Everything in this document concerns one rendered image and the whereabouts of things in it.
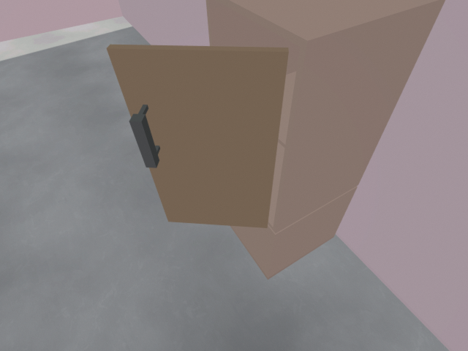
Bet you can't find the handle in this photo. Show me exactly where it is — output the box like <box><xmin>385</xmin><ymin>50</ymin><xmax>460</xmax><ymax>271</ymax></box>
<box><xmin>129</xmin><ymin>105</ymin><xmax>160</xmax><ymax>168</ymax></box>

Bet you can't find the cupboard door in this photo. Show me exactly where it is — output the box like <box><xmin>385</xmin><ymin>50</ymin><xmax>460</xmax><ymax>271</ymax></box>
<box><xmin>107</xmin><ymin>45</ymin><xmax>289</xmax><ymax>228</ymax></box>

